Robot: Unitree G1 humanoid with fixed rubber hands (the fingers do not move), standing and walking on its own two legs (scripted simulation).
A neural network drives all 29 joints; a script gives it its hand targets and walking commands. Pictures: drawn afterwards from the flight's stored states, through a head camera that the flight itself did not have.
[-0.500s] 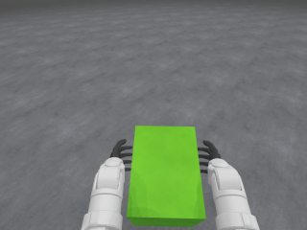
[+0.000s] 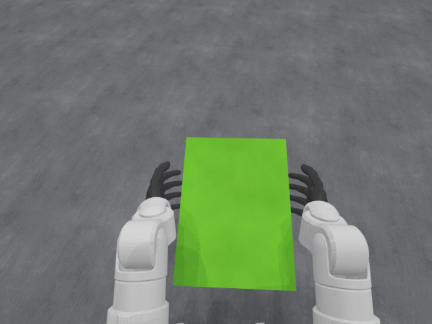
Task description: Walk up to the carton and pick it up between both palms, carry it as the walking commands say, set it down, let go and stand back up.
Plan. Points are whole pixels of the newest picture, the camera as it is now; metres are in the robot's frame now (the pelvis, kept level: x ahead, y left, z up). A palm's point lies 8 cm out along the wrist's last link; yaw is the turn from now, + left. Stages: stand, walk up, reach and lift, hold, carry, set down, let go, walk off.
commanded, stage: carry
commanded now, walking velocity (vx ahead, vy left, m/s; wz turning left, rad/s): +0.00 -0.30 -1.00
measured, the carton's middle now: (233, 215) +0.33 -0.01 -0.01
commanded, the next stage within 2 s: none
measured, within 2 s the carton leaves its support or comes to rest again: neither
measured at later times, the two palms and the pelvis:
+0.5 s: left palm (344, 213) +0.29 -0.19 +0.08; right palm out of the picture +0.17 -0.43 +0.07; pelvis -0.04 -0.18 -0.01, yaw -26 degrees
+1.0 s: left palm out of the picture +0.12 -0.51 +0.08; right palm out of the picture -0.09 -0.66 +0.07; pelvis -0.16 -0.34 +0.00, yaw -54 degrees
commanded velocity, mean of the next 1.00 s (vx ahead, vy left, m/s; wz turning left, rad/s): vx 0.00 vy -0.30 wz -1.00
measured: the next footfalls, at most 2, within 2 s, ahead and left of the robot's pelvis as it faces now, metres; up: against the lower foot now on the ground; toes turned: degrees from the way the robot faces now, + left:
left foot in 0.08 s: +0.04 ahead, +0.11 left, +0.00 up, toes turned +1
right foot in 0.34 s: +0.03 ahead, -0.32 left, +0.00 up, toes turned -22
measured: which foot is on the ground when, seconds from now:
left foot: up 0.00-0.06, down 0.08-0.34, up 0.36-0.54, down 0.56-0.82, up 0.84-1.00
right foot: down 0.00-0.08, up 0.10-0.32, down 0.34-0.56, up 0.58-0.80, down 0.82-1.00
